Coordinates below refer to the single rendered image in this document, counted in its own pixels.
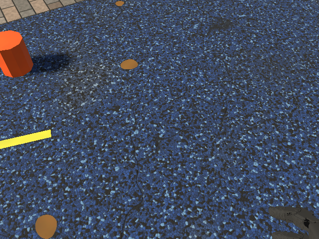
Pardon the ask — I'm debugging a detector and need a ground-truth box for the robot right hand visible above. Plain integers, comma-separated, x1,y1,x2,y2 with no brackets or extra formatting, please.
268,205,319,239

